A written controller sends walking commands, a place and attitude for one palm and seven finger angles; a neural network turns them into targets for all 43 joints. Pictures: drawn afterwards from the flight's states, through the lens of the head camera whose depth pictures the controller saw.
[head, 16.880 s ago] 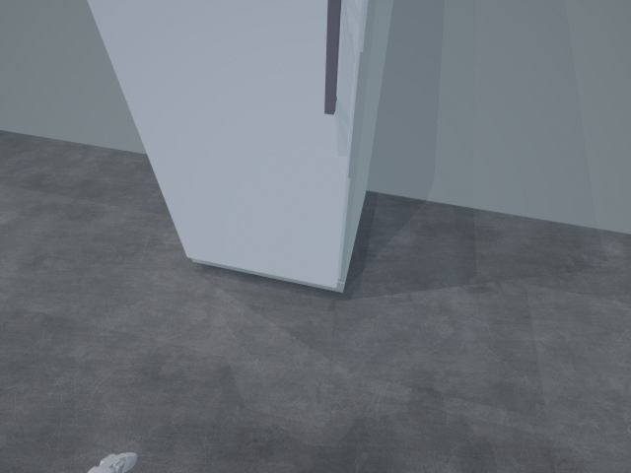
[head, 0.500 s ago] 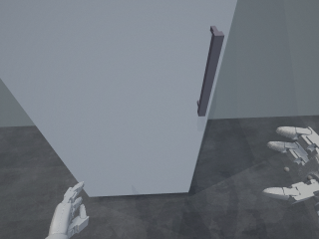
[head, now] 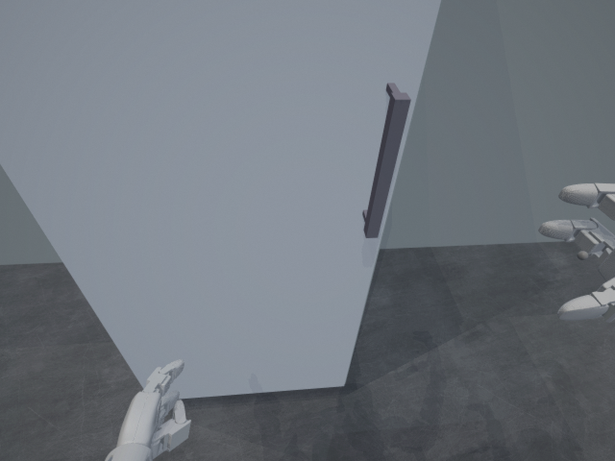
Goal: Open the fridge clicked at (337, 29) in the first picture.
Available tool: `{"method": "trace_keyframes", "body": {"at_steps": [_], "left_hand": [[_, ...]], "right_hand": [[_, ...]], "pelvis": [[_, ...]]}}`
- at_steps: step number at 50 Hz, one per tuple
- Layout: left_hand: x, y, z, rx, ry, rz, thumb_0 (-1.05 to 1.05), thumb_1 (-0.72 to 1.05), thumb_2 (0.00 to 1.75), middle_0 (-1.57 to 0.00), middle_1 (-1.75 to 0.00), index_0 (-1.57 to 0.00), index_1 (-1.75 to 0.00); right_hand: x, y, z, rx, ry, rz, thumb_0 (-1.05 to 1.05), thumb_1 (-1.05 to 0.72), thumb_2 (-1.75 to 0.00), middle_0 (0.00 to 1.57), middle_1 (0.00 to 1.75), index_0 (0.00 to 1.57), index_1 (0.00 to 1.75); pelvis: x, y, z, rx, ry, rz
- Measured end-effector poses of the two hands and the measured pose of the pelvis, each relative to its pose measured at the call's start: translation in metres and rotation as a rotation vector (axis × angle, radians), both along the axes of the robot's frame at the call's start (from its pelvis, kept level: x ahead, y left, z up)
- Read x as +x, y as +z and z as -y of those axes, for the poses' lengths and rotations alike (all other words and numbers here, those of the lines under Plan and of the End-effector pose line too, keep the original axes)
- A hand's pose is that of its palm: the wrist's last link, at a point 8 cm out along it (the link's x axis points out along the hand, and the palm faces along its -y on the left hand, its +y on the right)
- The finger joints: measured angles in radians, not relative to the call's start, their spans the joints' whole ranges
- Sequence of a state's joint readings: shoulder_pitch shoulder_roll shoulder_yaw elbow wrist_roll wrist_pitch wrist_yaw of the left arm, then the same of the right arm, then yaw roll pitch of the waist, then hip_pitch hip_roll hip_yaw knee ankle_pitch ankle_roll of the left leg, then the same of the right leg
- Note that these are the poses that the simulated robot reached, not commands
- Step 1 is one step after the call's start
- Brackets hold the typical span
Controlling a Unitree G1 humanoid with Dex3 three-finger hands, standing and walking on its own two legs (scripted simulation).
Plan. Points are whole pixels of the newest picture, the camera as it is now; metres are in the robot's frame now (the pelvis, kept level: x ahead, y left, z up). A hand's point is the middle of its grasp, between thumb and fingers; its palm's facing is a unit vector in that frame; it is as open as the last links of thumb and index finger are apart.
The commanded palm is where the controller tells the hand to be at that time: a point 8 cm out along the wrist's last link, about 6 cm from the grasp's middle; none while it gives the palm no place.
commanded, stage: raise the hand to about handle height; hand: right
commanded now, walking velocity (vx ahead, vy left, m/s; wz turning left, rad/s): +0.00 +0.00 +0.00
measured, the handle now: (380, 168) +0.48 -0.10 +0.16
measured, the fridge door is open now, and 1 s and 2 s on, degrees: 0 0 0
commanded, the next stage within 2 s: move the hooked fingers beside the handle in 0.42 s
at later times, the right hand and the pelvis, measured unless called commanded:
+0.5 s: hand (540, 268) +0.28 -0.24 +0.18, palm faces +0.03 +1.00 -0.05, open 14.0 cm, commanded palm +0.24 -0.29 +0.19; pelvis -0.01 +0.02 +0.00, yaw +1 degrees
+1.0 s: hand (511, 238) +0.32 -0.23 +0.18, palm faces -0.01 +1.00 -0.03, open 14.0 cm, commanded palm +0.29 -0.27 +0.18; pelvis +0.01 +0.00 +0.00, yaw +2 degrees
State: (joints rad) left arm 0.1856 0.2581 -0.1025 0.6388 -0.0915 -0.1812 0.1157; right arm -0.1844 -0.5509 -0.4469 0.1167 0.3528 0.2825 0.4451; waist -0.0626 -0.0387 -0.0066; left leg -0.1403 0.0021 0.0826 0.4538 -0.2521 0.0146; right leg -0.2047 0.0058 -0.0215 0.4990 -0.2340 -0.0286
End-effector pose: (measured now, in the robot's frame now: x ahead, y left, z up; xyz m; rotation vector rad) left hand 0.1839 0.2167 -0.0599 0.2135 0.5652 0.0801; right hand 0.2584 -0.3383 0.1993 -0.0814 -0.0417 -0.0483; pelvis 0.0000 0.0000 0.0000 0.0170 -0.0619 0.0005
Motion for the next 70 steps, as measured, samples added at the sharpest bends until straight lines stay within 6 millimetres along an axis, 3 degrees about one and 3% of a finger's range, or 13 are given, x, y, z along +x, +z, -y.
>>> {"method": "trace_keyframes", "body": {"at_steps": [7,13,17,25,34,52,60,70], "left_hand": [[-0.015,-0.002,-0.030,0.018,0.057,-0.014,0.01,0.91,0.89,-0.21,-0.30,-0.21,-0.30],[-0.019,0.004,-0.044,0.039,0.079,0.009,0.01,0.91,0.89,-0.20,-0.30,-0.21,-0.30],[-0.017,0.004,-0.048,0.029,0.088,0.026,0.01,0.91,0.89,-0.20,-0.30,-0.21,-0.30],[-0.012,0.000,-0.045,0.013,0.084,0.033,0.01,0.91,0.89,-0.20,-0.30,-0.21,-0.30],[-0.010,0.001,-0.032,0.018,0.073,0.026,0.01,0.91,0.89,-0.20,-0.30,-0.21,-0.30],[-0.004,0.000,-0.007,-0.004,0.064,-0.001,0.01,0.91,0.89,-0.21,-0.30,-0.21,-0.30],[-0.002,-0.002,-0.013,0.008,0.076,-0.033,0.01,0.91,0.89,-0.21,-0.30,-0.21,-0.30],[-0.013,-0.009,-0.037,0.019,0.126,-0.078,0.01,0.91,0.89,-0.21,-0.30,-0.21,-0.30]], "right_hand": [[-0.001,-0.025,-0.027,0.029,0.046,-0.073,-0.01,0.50,-0.30,0.30,1.20,0.30,1.20],[-0.007,-0.012,-0.036,0.031,0.015,0.065,-0.02,0.50,-0.30,0.30,1.20,0.30,1.20],[-0.007,-0.011,-0.033,0.022,-0.022,0.029,-0.02,0.50,-0.30,0.30,1.20,0.30,1.20],[-0.005,-0.017,-0.041,0.029,0.015,-0.015,-0.02,0.50,-0.30,0.30,1.20,0.30,1.20],[0.006,-0.019,-0.033,0.044,0.002,0.004,-0.02,0.50,-0.30,0.30,1.20,0.30,1.20],[0.043,-0.017,-0.061,0.051,0.067,-0.001,-0.02,0.50,-0.30,0.30,1.20,0.30,1.20],[0.061,-0.025,-0.070,0.072,0.045,-0.049,-0.02,0.50,-0.30,0.30,1.20,0.30,1.20],[0.083,-0.018,-0.081,0.063,0.050,-0.039,-0.02,0.50,-0.30,0.30,1.20,0.30,1.20]], "pelvis": [[-0.005,0.000,-0.008,-0.005,0.014,0.000],[-0.005,-0.001,-0.018,-0.007,0.023,0.014],[-0.006,-0.002,-0.021,-0.005,0.024,0.022],[-0.007,-0.004,-0.020,-0.006,0.023,0.013],[-0.005,-0.004,-0.012,-0.002,0.021,0.013],[0.007,0.000,0.003,-0.007,0.024,-0.003],[0.009,0.000,-0.002,-0.010,0.021,-0.011],[0.014,0.001,-0.012,-0.013,0.028,-0.025]]}}
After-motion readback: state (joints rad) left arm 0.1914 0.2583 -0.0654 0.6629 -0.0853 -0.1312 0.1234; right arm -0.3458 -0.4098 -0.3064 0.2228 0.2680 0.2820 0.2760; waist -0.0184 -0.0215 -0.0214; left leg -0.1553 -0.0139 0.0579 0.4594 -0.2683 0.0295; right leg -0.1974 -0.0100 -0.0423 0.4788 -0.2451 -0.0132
